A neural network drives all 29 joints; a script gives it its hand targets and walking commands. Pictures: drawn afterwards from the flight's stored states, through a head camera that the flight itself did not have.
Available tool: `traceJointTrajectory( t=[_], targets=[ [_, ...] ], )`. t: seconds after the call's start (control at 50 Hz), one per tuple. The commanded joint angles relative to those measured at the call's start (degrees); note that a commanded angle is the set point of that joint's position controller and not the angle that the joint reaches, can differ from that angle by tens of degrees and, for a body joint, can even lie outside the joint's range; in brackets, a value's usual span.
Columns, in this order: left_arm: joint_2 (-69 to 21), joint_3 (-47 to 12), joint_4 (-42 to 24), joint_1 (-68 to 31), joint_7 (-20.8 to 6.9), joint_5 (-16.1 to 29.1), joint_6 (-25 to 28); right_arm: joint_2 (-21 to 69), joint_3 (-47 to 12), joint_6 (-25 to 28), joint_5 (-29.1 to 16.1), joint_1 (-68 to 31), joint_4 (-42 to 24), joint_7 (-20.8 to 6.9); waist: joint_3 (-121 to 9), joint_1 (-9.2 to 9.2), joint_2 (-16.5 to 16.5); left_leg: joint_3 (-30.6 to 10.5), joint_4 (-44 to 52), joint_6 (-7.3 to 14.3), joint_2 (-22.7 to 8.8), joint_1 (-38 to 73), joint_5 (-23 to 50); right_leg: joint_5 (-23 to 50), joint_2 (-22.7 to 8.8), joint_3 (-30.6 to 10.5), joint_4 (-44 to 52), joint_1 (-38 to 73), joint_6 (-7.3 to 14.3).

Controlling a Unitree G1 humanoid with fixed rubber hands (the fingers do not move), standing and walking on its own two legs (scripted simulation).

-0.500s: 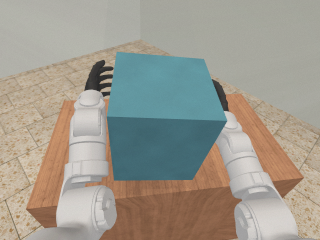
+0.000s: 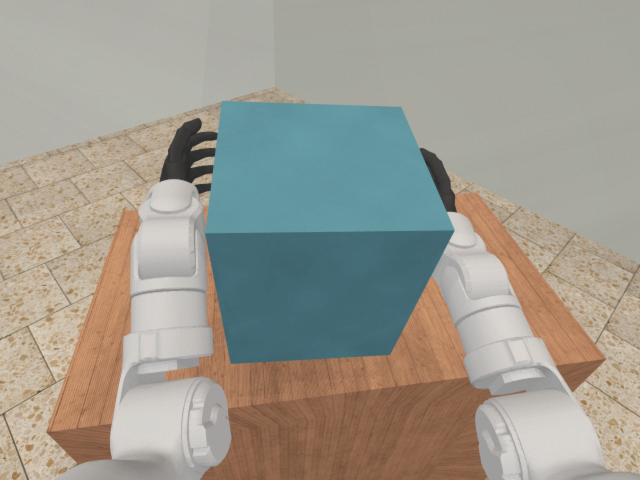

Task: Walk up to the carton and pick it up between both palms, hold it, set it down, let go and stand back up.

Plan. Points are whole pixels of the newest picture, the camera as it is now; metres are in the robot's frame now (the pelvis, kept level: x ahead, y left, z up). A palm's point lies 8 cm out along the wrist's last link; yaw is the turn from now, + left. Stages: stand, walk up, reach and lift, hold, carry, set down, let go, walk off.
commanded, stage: reach and lift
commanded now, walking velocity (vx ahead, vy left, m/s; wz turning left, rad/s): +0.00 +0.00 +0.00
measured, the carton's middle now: (313, 239) +0.35 -0.01 +0.15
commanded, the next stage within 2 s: hold in 0.64 s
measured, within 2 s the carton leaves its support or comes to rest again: neither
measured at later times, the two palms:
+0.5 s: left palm (174, 176) +0.37 +0.15 +0.23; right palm (439, 201) +0.35 -0.15 +0.21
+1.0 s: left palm (166, 166) +0.36 +0.15 +0.25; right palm (441, 189) +0.35 -0.15 +0.22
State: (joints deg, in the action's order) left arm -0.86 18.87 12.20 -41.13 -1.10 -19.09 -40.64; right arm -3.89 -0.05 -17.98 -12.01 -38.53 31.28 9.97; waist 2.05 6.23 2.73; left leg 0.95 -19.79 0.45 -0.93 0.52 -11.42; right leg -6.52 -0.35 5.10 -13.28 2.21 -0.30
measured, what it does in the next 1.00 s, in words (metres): stands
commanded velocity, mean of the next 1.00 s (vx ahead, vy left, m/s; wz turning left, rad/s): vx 0.00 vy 0.00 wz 0.00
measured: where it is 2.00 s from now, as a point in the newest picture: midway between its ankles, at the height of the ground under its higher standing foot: outside the picture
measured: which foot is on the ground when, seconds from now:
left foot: down 0.00-1.00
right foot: down 0.00-1.00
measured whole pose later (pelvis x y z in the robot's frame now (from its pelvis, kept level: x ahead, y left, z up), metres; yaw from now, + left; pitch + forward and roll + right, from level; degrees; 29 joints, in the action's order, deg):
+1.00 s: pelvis -0.01 +0.00 +0.00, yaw +0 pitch -9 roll -1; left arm 0.8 21.3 14.3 -46.2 -1.5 -18.8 -45.7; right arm -4.6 0.4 -24.3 -14.0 -45.0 33.5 10.8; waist -0.9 5.6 2.1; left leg 1.1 -19.7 0.2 -1.2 -0.4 -10.6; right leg -6.0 -0.1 4.8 -13.8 0.9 0.1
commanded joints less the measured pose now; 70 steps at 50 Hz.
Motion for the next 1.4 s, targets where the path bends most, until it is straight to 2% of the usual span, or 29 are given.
traceJointTrajectory(
  t=[0.0,0.26,0.54,0.9,1.38],
  targets=[
    [-33.82,-27.05,-2.18,-28.19,-8.33,7.90,1.11,32.28,-17.48,3.80,-4.53,-47.68,-19.16,-3.37,-19.87,0.22,-3.56,-0.01,1.04,-2.68,3.11,3.09,17.75,11.62,3.94,-0.33,-0.74,5.93,-1.57],
    [-33.76,-26.59,-1.41,-31.00,-8.18,8.38,-0.11,32.66,-16.44,1.88,-4.79,-49.82,-17.57,-3.52,-19.69,0.12,-3.91,0.21,1.70,-2.33,2.80,1.80,14.64,7.89,3.91,-0.87,-0.35,5.01,-1.17],
    [-33.24,-25.10,-0.32,-33.63,-8.47,8.63,-1.07,33.70,-16.54,-0.06,-6.10,-52.39,-16.65,-3.03,-20.36,-0.15,-3.51,0.38,1.96,-1.82,3.12,0.31,13.44,7.81,3.84,-1.39,-0.48,6.12,-1.63],
    [-33.15,-24.09,0.46,-36.39,-8.89,8.81,-2.68,33.94,-15.70,-2.78,-7.17,-54.58,-15.33,-2.86,-19.75,-0.14,-4.00,0.31,2.93,-1.76,2.94,-1.50,10.34,4.29,3.98,-1.55,-0.22,5.57,-1.48],
    [-32.72,-24.55,-2.30,-35.37,-9.54,8.69,-3.36,34.01,-17.57,-4.18,-8.84,-53.10,-18.13,-1.91,-20.26,-0.06,-3.83,0.31,2.23,-2.22,3.29,-0.72,13.83,8.03,4.15,-1.69,-0.65,6.74,-1.79]
  ],
)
